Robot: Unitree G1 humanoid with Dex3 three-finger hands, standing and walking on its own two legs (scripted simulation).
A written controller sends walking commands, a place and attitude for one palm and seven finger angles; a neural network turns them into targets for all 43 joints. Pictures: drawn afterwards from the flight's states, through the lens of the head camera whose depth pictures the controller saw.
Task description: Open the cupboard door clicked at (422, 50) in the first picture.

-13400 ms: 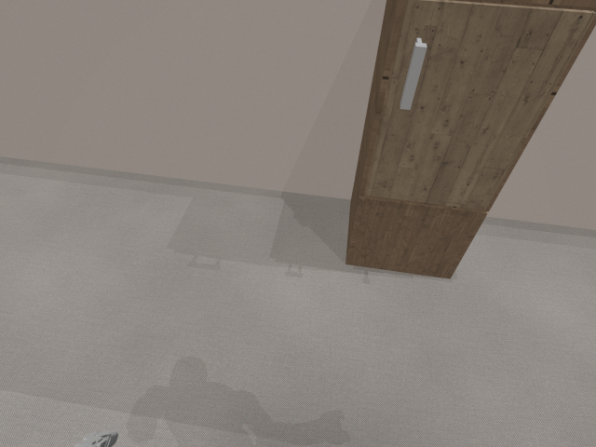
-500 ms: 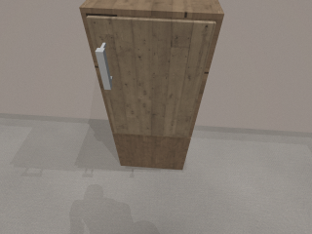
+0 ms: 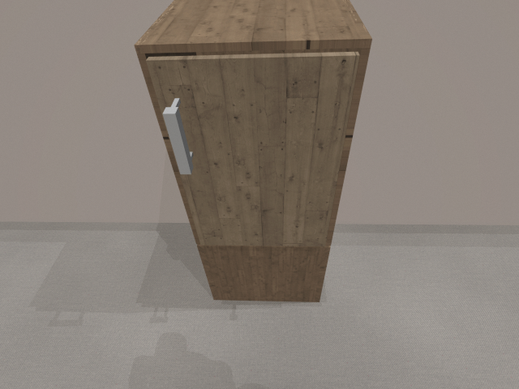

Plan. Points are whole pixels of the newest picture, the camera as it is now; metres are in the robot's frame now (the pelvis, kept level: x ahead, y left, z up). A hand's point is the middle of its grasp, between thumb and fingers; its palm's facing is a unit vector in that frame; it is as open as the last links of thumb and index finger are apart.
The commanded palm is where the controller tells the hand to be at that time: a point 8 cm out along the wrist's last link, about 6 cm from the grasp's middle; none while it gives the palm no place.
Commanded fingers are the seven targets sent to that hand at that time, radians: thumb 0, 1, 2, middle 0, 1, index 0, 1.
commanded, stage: look again from close up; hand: left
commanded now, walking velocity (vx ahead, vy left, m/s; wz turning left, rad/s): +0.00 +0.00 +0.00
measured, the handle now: (181, 136) +0.59 +0.20 +0.09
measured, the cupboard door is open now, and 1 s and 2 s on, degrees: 0 0 0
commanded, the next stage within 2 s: raise the hand with hooked fingers in 0.14 s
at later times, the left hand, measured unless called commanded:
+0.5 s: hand (149, 330) +0.20 +0.18 +0.03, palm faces +0.17 -0.99 -0.05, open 7.8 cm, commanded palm +0.11 +0.23 -0.04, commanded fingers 0.00 0.57 0.76 -0.22 -0.51 -0.22 -0.51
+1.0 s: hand (127, 334) +0.20 +0.21 +0.01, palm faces -0.06 -1.00 -0.06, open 10.6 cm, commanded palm +0.15 +0.27 +0.02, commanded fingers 0.00 -0.01 0.51 -0.27 -0.88 -0.27 -0.88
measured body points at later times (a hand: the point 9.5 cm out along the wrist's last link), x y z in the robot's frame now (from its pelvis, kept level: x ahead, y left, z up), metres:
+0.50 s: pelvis -0.03 -0.02 -0.02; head -0.03 -0.02 +0.43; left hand +0.19 +0.23 +0.03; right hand +0.14 -0.28 -0.09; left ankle -0.06 +0.10 -0.74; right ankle +0.03 -0.12 -0.74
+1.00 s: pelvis -0.05 -0.01 -0.05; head -0.01 -0.01 +0.40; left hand +0.20 +0.27 +0.02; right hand +0.12 -0.22 -0.14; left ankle -0.06 +0.10 -0.74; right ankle +0.02 -0.12 -0.74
